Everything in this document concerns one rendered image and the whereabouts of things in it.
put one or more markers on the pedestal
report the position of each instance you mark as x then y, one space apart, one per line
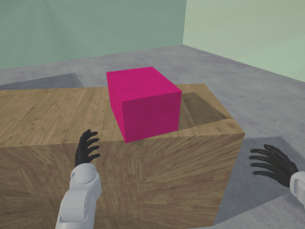
176 180

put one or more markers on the robot left forearm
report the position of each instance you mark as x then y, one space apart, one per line
77 208

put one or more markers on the robot right hand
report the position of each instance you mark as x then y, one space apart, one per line
282 168

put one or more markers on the robot right forearm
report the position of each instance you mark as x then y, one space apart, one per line
297 186

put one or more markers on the robot left hand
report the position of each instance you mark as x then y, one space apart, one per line
82 151

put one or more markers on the carton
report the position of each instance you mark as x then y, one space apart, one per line
144 103

